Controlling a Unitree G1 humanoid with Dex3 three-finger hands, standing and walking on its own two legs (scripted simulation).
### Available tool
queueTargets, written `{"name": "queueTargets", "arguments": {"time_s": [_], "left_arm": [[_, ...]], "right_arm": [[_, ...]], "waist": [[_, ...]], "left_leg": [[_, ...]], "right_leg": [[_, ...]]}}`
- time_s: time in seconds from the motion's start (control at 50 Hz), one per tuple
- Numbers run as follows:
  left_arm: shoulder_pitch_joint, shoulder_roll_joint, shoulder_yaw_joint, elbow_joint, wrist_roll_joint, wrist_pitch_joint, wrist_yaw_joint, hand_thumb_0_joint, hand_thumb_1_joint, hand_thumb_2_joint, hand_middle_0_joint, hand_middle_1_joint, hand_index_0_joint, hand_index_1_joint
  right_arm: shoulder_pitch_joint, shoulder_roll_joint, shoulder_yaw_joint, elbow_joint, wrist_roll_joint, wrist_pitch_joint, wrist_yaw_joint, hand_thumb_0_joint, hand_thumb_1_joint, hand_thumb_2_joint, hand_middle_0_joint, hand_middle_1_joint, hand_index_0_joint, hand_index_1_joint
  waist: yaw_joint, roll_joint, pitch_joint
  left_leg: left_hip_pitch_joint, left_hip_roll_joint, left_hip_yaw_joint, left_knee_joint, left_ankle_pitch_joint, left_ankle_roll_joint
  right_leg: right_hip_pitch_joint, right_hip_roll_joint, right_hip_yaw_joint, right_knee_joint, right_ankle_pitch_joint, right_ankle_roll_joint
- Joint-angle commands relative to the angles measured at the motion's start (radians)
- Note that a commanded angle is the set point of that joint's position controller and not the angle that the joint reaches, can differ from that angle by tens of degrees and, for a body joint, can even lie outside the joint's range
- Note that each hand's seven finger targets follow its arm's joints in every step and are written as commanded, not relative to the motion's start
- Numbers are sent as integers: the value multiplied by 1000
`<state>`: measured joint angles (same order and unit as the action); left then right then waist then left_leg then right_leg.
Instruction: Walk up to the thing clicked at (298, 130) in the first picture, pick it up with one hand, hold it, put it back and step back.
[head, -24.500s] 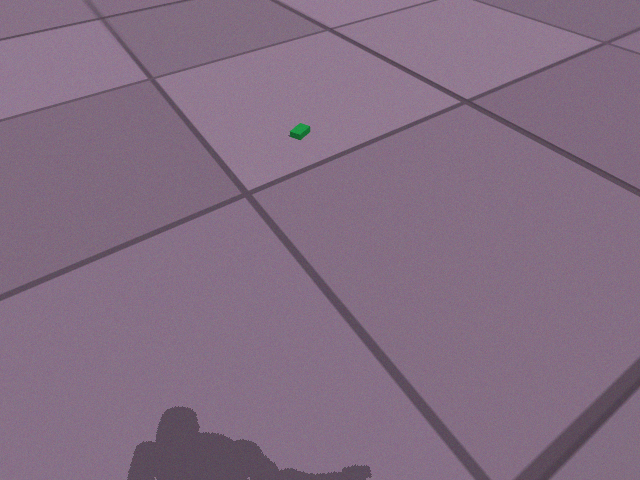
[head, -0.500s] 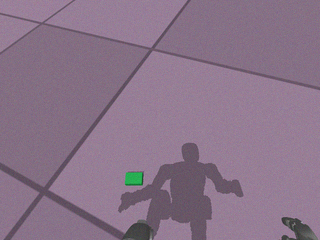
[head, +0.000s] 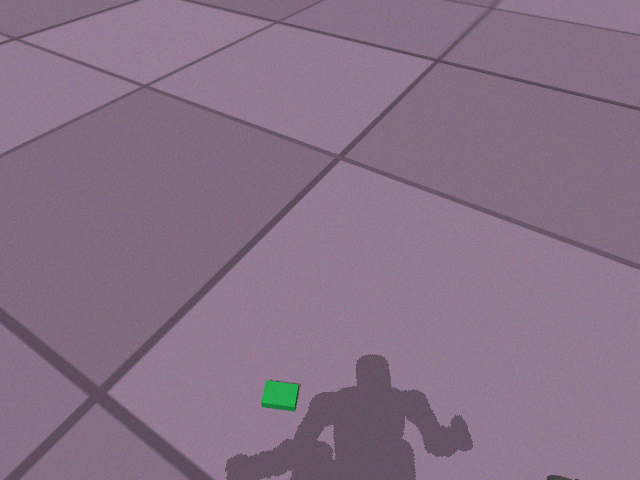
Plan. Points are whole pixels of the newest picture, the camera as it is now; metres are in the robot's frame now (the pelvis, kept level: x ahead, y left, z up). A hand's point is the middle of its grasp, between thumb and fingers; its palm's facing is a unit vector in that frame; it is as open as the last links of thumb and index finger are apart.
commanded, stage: walk up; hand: left
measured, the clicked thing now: (280, 395) +0.53 +0.14 -0.75
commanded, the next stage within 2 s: none
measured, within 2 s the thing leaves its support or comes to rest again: neither
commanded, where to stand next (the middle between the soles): +0.12 -0.05 m, yaw -7 degrees
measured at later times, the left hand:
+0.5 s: hand out of the picture +0.12 +0.27 -0.15, palm faces -0.10 -0.91 -0.40, open 7.4 cm
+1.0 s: hand out of the picture +0.10 +0.23 -0.14, palm faces -0.12 -0.93 -0.34, open 7.4 cm
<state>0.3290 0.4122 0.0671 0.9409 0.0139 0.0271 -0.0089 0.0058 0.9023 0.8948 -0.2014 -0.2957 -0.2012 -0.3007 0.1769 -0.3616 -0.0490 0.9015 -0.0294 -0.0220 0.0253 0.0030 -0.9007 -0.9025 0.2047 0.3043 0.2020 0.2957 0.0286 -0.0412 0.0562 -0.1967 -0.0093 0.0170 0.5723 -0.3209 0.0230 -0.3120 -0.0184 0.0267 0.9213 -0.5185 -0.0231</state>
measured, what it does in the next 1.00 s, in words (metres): steps on the spot: right foot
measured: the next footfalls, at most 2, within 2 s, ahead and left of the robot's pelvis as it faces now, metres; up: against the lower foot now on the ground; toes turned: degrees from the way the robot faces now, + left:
right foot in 0.22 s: +0.08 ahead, -0.14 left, +0.00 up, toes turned -2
left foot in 1.78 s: +0.14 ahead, +0.10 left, +0.00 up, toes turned -9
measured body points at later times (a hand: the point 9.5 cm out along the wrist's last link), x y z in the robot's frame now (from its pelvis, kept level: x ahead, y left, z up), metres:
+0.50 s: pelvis -0.02 +0.01 -0.01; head +0.03 +0.00 +0.44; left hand +0.13 +0.32 -0.12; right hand +0.04 -0.30 -0.14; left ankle -0.03 +0.14 -0.73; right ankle +0.05 -0.13 -0.73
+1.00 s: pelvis +0.00 -0.01 +0.01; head +0.01 -0.02 +0.46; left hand +0.11 +0.28 -0.12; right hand +0.05 -0.33 -0.12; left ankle -0.03 +0.14 -0.73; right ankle +0.01 -0.13 -0.73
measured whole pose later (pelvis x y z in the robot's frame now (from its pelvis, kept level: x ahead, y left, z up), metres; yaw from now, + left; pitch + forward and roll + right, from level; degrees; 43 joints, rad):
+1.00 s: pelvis +0.00 -0.01 +0.01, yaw -6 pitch -2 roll +0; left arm 0.13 0.34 0.02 1.08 0.01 0.00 -0.03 0.00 0.90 0.89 -0.20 -0.30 -0.20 -0.30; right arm 0.15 -0.39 -0.02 1.04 -0.02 -0.02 0.00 0.00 -0.90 -0.90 0.20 0.30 0.20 0.30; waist -0.01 0.02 0.05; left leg -0.09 0.05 0.02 0.45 -0.32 -0.03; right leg -0.23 0.02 0.07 0.50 -0.23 0.00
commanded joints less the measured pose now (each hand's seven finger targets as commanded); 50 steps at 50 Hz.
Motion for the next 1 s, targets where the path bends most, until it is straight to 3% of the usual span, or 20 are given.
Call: {"name": "queueTargets", "arguments": {"time_s": [0.0, 0.1, 0.14, 0.18, 0.2, 0.24, 0.26, 0.38, 0.44, 0.46, 0.48, 0.5, 0.52, 0.56, 0.6, 0.64, 0.72, 0.78, 0.88, 0.98], "left_arm": [[3, 177, 27, -72, -10, -57, 9, 0, 900, 900, -200, -300, -200, -300], [-28, 156, 14, -59, -13, -63, 18, 0, 900, 900, -200, -300, -200, -300], [-19, 157, 19, -46, -11, -61, 26, 0, 900, 900, -200, -300, -200, -300], [-22, 187, 25, -43, 0, -68, 32, 0, 900, 900, -200, -300, -200, -300], [-50, 227, 35, -52, 4, -72, 34, 0, 900, 900, -200, -300, -200, -300], [-110, 276, 34, -75, -3, -74, 34, 0, 900, 900, -200, -300, -200, -300], [-152, 292, 35, -89, 7, -73, 35, 0, 900, 900, -200, -300, -200, -300], [-190, 211, 25, -91, 20, -65, 34, 0, 900, 900, -200, -300, -200, -300], [-234, 176, 12, -97, 3, -36, 23, 0, 900, 900, -200, -300, -200, -300], [-240, 131, 0, -105, -12, -27, 18, 0, 900, 900, -200, -300, -200, -300], [-220, 98, -7, -108, -22, -24, 15, 0, 900, 900, -200, -300, -200, -300], [-260, 156, 13, -85, -12, -14, 24, 0, 900, 900, -200, -300, -200, -300], [-268, 185, 23, -69, -5, -14, 23, 0, 900, 900, -200, -300, -200, -300], [-251, 155, 19, -47, -10, -21, 5, 0, 900, 900, -200, -300, -200, -300], [-238, 146, 12, -33, -14, -35, 0, 0, 900, 900, -200, -300, -200, -300], [-258, 168, 16, -13, -7, -40, 5, 0, 900, 900, -200, -300, -200, -300], [-295, 150, -5, -8, -7, -29, -8, 0, 900, 900, -200, -300, -200, -300], [-267, 157, 0, 30, 0, -32, -12, 0, 900, 900, -200, -300, -200, -300], [-270, 194, 7, 49, 2, -55, -6, 0, 900, 900, -200, -300, -200, -300], [-284, 161, -2, 54, -8, -60, -2, 0, 900, 900, -200, -300, -200, -300]], "right_arm": [[-41, -249, -49, -87, 11, -32, -28, 0, -900, -900, 200, 300, 200, 300], [-85, -247, -46, -94, 16, -8, -31, 0, -900, -900, 200, 300, 200, 300], [-87, -251, -50, -95, 28, 14, -32, 0, -900, -900, 200, 300, 200, 300], [-102, -237, -46, -102, 44, 34, -32, 0, -900, -900, 200, 300, 200, 300], [-84, -208, -38, -99, 53, 40, -33, 0, -900, -900, 200, 300, 200, 300], [-61, -182, -32, -81, 54, 61, -38, 0, -900, -900, 200, 300, 200, 300], [-42, -200, -43, -66, 43, 70, -40, 0, -900, -900, 200, 300, 200, 300], [0, -189, -31, -9, 36, 40, -27, 0, -900, -900, 200, 300, 200, 300], [55, -182, -35, 42, 15, 4, -35, 0, -900, -900, 200, 300, 200, 300], [44, -213, -41, 41, -3, -7, -43, 0, -900, -900, 200, 300, 200, 300], [-7, -278, -52, 20, -11, -18, -48, 0, -900, -900, 200, 300, 200, 300], [-69, -343, -59, 9, 2, -19, -48, 0, -900, -900, 200, 300, 200, 300], [-109, -340, -59, 8, 3, -22, -46, 0, -900, -900, 200, 300, 200, 300], [-151, -261, -35, 5, 1, -28, -44, 0, -900, -900, 200, 300, 200, 300], [-98, -244, -28, 22, 12, -33, -44, 0, -900, -900, 200, 300, 200, 300], [-36, -234, -28, 39, 23, -29, -43, 0, -900, -900, 200, 300, 200, 300], [-50, -251, -34, 50, 6, -23, -42, 0, -900, -900, 200, 300, 200, 300], [-84, -260, -30, 42, 7, -23, -36, 0, -900, -900, 200, 300, 200, 300], [-49, -205, -16, 58, 13, -24, -35, 0, -900, -900, 200, 300, 200, 300], [-23, -222, -19, 89, 18, -32, -36, 0, -900, -900, 200, 300, 200, 300]], "waist": [[-20, 205, 54], [-21, 252, 17], [-14, 239, -12], [0, 157, -44], [-10, 41, -63], [-19, -116, -70], [-27, -152, -45], [-18, -155, -158], [-50, -114, -191], [-44, -40, -163], [-15, 98, -129], [-29, 142, -68], [-21, 149, -16], [14, 147, 14], [-2, 169, -34], [-31, 137, -82], [-33, 135, -32], [-14, 124, 11], [-41, -29, -15], [-48, -30, -111]], "left_leg": [[40, 252, -212, -256, 263, 162], [-19, 243, -95, -130, 578, 155], [-33, 232, -91, -49, 577, 138], [-71, 185, -77, 38, 420, 84], [-117, 133, -44, 99, 293, 45], [-93, 7, -22, 323, -234, 3], [-70, 23, -51, 405, -308, 0], [-119, 28, -32, 159, -219, -10], [59, 21, -17, -220, 64, -17], [118, 106, -161, -251, 133, 8], [152, 272, -364, -272, 261, 60], [-16, 364, -423, -257, 228, 164], [-123, 372, -404, -254, 206, 197], [-57, 236, -178, -187, 305, 119], [13, 153, -88, -104, 480, 34], [-6, 121, -64, -82, 450, 3], [-25, 166, -143, -282, -123, 45], [-55, 196, -164, -293, -206, 71], [-2, 68, -6, -143, -31, -1], [132, 112, -25, -202, 168, 6]], "right_leg": [[-167, -10, 68, -13, 41, 8], [14, -8, -38, -211, 155, 23], [77, 18, -65, -290, 255, 15], [152, 4, -24, -420, 453, -4], [185, -66, 79, -438, 642, -35], [46, -319, 400, -571, 592, -209], [-29, -343, 461, -580, 524, -246], [167, -183, 228, -488, 435, -156], [130, -126, 135, -340, 509, -105], [11, -83, 116, -264, 478, -52], [-109, 6, 81, -206, 324, -8], [-61, 9, 75, -177, 29, 7], [14, -17, 87, -151, 17, 4], [32, -8, 60, -279, 132, -12], [95, -16, 46, -403, 489, -22], [205, -43, 75, -410, 657, -46], [93, -9, 66, -401, 255, -30], [92, -1, 66, -442, 195, -17], [107, -116, 237, -584, 355, -69], [142, -93, 168, -538, 584, -37]]}}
